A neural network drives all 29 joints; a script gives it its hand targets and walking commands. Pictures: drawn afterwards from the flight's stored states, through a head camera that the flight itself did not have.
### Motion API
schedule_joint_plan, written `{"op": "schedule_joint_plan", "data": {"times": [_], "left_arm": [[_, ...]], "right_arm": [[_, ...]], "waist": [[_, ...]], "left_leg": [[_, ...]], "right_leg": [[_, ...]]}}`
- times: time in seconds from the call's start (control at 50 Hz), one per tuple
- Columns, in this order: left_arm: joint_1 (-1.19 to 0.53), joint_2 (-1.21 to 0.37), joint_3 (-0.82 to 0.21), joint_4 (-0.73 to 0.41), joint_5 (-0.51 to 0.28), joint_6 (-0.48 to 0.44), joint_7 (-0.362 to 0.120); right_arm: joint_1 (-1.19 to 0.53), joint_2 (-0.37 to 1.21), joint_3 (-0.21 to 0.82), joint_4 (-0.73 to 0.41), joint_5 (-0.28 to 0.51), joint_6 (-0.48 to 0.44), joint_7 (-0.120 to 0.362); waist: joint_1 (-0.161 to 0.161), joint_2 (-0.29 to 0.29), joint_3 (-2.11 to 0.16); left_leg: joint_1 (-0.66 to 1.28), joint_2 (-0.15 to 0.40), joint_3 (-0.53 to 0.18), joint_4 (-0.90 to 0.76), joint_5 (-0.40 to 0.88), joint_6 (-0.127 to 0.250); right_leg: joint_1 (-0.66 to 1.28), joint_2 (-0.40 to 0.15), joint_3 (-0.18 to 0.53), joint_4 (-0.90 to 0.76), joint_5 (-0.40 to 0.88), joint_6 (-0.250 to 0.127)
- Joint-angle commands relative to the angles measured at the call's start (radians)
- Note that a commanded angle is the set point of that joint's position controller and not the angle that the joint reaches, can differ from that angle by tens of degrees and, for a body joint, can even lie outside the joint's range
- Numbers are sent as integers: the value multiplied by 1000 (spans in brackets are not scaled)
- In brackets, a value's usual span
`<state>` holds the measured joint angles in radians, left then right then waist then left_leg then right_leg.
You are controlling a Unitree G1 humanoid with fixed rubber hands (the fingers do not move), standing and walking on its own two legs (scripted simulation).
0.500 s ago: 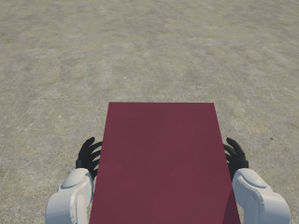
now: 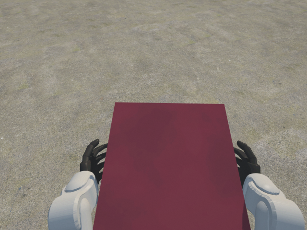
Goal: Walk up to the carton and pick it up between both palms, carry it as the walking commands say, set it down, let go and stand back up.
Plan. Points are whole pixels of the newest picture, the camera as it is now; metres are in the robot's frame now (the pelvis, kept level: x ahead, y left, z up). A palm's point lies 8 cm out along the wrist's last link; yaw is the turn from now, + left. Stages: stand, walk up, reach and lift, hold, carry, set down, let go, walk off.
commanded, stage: carry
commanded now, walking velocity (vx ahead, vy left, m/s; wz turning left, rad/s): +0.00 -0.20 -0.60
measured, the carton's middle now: (166, 175) +0.26 +0.00 +0.00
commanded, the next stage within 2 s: none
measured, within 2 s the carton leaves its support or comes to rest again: neither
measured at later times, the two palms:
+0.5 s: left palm (201, 180) +0.21 -0.07 +0.09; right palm out of the picture +0.10 -0.40 +0.07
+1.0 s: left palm out of the picture +0.13 -0.25 +0.11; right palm out of the picture -0.08 -0.53 +0.11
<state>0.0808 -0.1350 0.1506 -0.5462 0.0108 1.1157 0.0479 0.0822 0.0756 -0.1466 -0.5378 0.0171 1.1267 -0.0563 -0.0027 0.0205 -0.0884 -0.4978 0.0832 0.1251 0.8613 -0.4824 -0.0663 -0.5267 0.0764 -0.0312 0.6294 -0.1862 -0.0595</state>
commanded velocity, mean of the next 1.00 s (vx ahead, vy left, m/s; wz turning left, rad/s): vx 0.00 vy -0.20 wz -0.60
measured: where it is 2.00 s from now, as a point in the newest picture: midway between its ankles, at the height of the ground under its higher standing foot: outside the picture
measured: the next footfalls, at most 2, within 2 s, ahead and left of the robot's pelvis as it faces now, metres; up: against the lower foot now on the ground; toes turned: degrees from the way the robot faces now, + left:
left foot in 0.02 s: +0.05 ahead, +0.09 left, +0.00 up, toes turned +7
right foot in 0.38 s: -0.01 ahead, -0.29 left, +0.00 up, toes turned -21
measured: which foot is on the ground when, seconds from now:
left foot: up 0.00-0.00, down 0.02-0.38, up 0.40-0.66, down 0.68-1.00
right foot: down 0.00-0.04, up 0.06-0.36, down 0.38-0.68, up 0.70-1.00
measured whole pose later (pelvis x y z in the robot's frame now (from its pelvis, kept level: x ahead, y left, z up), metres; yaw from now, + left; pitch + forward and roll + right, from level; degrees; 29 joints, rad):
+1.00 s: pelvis -0.16 -0.26 +0.02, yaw -37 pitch +2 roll -4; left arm 0.03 -0.10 0.15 -0.57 0.02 1.16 0.04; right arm 0.06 0.13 -0.17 -0.56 -0.04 1.14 -0.03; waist 0.02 0.04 -0.08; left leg -0.34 0.36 0.23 0.60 -0.25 -0.13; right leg -0.42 -0.07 -0.10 0.73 -0.36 0.06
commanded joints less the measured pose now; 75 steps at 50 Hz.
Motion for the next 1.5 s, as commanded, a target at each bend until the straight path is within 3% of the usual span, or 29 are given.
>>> {"op": "schedule_joint_plan", "data": {"times": [0.0,0.02,0.04,0.06,0.1,0.16,0.32,0.36,0.38,0.4,0.48,0.64,0.66,0.68,0.7,0.74,0.76,0.82,0.98,1.02,1.04,1.06,1.14,1.32,1.34,1.36,1.38,1.42,1.48], "left_arm": [[-363,-692,-767,-146,-244,16,-85],[-376,-681,-780,-159,-249,22,-83],[-431,-671,-811,-203,-256,28,-87],[-444,-661,-805,-192,-252,33,-89],[-437,-673,-803,-136,-265,37,-92],[-420,-629,-780,-90,-245,43,-87],[-392,-635,-740,-41,-240,74,-72],[-353,-650,-722,-29,-226,71,-76],[-335,-640,-707,-22,-215,68,-73],[-347,-658,-717,-60,-228,59,-72],[-368,-750,-714,-103,-238,25,-94],[-351,-709,-758,-154,-243,22,-99],[-373,-693,-768,-161,-248,28,-94],[-395,-686,-790,-182,-253,38,-96],[-439,-667,-800,-204,-254,44,-98],[-426,-671,-794,-144,-261,52,-100],[-433,-675,-798,-133,-263,51,-100],[-434,-664,-789,-125,-255,53,-92],[-388,-632,-745,-87,-234,87,-70],[-358,-642,-723,-70,-218,89,-74],[-333,-624,-710,-63,-210,84,-73],[-341,-635,-709,-90,-222,77,-73],[-388,-745,-706,-122,-235,42,-100],[-360,-704,-749,-161,-234,44,-103],[-380,-690,-758,-165,-238,49,-99],[-393,-682,-770,-168,-239,58,-96],[-444,-680,-798,-203,-253,70,-100],[-428,-676,-781,-150,-245,77,-102],[-445,-685,-800,-139,-254,74,-99]], "right_arm": [[-399,742,770,-174,256,3,105],[-371,724,751,-159,241,3,103],[-358,714,731,-142,221,-7,100],[-362,709,727,-141,215,-3,104],[-369,692,704,-123,192,-2,100],[-359,639,678,-80,178,10,99],[-385,640,667,-94,192,40,89],[-403,655,688,-108,201,39,85],[-410,665,725,-134,209,46,89],[-450,681,755,-158,235,44,101],[-523,812,822,-193,290,12,118],[-403,736,777,-194,235,0,110],[-374,728,760,-173,225,3,110],[-354,705,737,-152,200,-2,105],[-340,704,729,-138,191,-2,108],[-338,690,704,-124,172,4,108],[-356,687,706,-124,172,3,109],[-384,656,695,-145,187,9,114],[-371,636,678,-127,193,44,97],[-391,641,693,-139,199,46,91],[-395,649,728,-159,203,56,90],[-436,656,758,-182,223,55,102],[-526,813,823,-186,277,22,123],[-412,732,778,-188,225,14,117],[-388,726,763,-168,218,17,117],[-370,708,744,-146,203,18,115],[-342,696,720,-117,179,13,114],[-349,691,709,-132,171,17,119],[-395,690,718,-148,184,20,125]], "waist": [[0,-158,-305],[-14,16,-278],[-15,388,-225],[3,268,-173],[20,65,-127],[16,152,-90],[16,271,-200],[38,-8,-200],[28,-346,-200],[17,-362,-207],[5,-198,-269],[6,-160,-295],[-17,-97,-301],[-22,283,-264],[-14,339,-183],[7,68,-121],[8,46,-101],[7,162,-92],[11,299,-198],[32,21,-192],[21,-332,-187],[13,-418,-179],[-1,-206,-223],[9,-160,-262],[-12,-127,-272],[-25,54,-250],[-28,435,-192],[-1,96,-95],[6,91,-65]], "left_leg": [[323,-5,-31,-328,103,54],[458,157,-190,-499,69,107],[387,539,-553,-605,211,247],[338,587,-520,-591,359,285],[241,461,-309,-572,286,196],[229,319,-38,-481,438,87],[313,349,62,-303,617,10],[57,258,89,-32,183,-35],[-220,119,121,156,-239,-91],[-251,106,-5,265,-323,-82],[-122,92,-36,292,-36,-55],[245,-10,-42,-249,93,44],[428,64,-92,-449,172,82],[461,436,-444,-560,227,207],[387,610,-560,-597,452,311],[279,486,-357,-570,401,233],[269,414,-234,-545,373,178],[269,317,-44,-486,500,96],[335,357,54,-312,625,13],[118,259,83,-49,222,-25],[-168,137,107,140,-218,-95],[-239,102,7,272,-345,-90],[-113,95,-44,315,-37,-59],[210,-19,-50,-223,81,38],[368,13,-59,-407,165,68],[503,209,-230,-551,178,137],[429,592,-577,-625,350,294],[291,512,-415,-610,401,267],[283,328,-95,-531,446,129]], "right_leg": [[65,-188,231,-179,53,-39],[-102,-105,129,-44,-84,31],[-259,-46,-10,311,-344,84],[-279,-130,52,523,-327,81],[-206,-175,102,662,-209,91],[-119,-136,-14,469,-172,116],[163,-70,-171,-129,-69,98],[389,-141,0,-266,30,49],[471,-400,377,-261,456,-76],[439,-414,406,-176,701,-158],[333,-274,143,-114,518,-91],[173,-230,278,-182,209,-70],[45,-171,221,-101,92,-6],[-148,-69,52,179,-248,65],[-251,-95,15,447,-391,94],[-181,-162,105,646,-266,107],[-168,-171,102,638,-204,115],[-96,-120,-27,482,-199,137],[174,-81,-167,-107,-82,102],[378,-116,-42,-257,16,52],[473,-384,337,-259,478,-64],[443,-427,407,-206,729,-160],[333,-276,150,-131,490,-83],[250,-245,324,-219,246,-89],[158,-195,283,-177,166,-31],[-6,-115,181,-30,-15,33],[-175,-46,23,306,-399,88],[-151,-142,101,597,-309,105],[-105,-130,37,553,-192,128]]}}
